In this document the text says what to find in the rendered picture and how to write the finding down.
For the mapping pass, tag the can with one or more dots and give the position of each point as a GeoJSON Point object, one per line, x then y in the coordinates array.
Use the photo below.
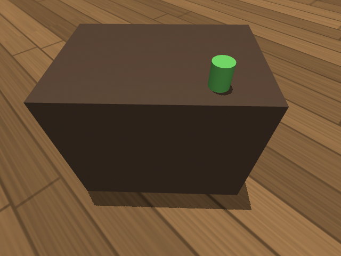
{"type": "Point", "coordinates": [221, 73]}

